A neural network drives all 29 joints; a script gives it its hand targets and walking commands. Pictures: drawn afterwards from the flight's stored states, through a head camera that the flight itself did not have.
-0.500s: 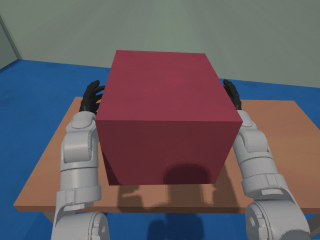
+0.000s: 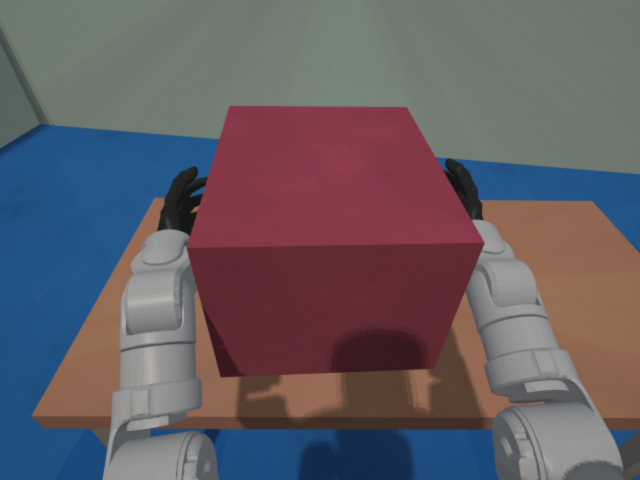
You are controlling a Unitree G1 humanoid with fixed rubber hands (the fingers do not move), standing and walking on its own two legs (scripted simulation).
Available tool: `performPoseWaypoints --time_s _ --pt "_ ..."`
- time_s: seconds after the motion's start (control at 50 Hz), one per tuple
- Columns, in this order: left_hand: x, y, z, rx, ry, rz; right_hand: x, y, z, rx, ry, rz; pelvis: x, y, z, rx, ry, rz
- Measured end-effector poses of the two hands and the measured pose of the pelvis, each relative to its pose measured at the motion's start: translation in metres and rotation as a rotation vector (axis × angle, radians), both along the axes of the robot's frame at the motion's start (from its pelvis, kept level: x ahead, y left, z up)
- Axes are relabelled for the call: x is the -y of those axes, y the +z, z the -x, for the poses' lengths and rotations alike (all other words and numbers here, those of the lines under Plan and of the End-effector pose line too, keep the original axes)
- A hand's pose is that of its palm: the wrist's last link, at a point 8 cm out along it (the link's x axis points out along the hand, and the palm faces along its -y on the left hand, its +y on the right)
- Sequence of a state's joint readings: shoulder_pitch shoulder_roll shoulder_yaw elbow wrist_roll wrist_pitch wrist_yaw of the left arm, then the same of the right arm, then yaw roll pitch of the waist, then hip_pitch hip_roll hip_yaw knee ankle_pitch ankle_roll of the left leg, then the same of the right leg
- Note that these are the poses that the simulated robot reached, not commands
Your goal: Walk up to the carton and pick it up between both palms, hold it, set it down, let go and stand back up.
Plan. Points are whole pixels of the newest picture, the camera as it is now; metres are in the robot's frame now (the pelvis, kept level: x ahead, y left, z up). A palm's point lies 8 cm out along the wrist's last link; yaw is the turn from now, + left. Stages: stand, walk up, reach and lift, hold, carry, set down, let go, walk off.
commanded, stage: hold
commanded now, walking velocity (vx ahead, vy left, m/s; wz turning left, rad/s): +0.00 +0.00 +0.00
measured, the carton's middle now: (323, 227) +0.39 +0.00 +0.16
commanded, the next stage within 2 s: none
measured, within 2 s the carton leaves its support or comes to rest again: neither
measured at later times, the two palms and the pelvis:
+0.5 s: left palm (179, 237) +0.35 +0.17 +0.19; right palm (468, 226) +0.35 -0.17 +0.18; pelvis +0.00 +0.00 +0.00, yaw +0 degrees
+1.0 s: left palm (181, 235) +0.36 +0.17 +0.19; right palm (466, 227) +0.36 -0.17 +0.18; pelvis -0.01 -0.01 +0.00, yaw +0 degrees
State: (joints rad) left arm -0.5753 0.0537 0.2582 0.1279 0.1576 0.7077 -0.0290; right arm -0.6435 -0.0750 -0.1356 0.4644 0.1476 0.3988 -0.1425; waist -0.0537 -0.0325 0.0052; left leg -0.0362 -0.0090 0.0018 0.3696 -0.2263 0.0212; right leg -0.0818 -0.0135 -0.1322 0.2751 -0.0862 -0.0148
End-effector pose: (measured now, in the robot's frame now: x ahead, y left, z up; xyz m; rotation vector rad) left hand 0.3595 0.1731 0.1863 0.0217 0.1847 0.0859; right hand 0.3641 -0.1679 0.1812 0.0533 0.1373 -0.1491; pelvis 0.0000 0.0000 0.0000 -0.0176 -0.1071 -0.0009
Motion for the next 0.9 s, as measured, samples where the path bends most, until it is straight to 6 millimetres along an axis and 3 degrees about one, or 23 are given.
performPoseWaypoints --time_s 0.34,0.58,0.9 --pt "0.004 0.002 -0.002 -0.006 -0.007 -0.009 0.004 -0.002 0.002 -0.005 -0.008 -0.003 -0.004 0.000 0.002 0.004 -0.014 0.001" --pt "0.002 -0.003 0.011 -0.003 0.003 0.030 0.002 0.000 0.012 -0.003 0.000 0.023 0.003 0.000 0.002 0.023 -0.005 0.000" --pt "0.003 0.000 0.005 -0.004 -0.003 0.013 0.003 -0.003 0.006 -0.003 -0.001 0.008 0.007 0.000 0.008 0.001 0.006 -0.006"
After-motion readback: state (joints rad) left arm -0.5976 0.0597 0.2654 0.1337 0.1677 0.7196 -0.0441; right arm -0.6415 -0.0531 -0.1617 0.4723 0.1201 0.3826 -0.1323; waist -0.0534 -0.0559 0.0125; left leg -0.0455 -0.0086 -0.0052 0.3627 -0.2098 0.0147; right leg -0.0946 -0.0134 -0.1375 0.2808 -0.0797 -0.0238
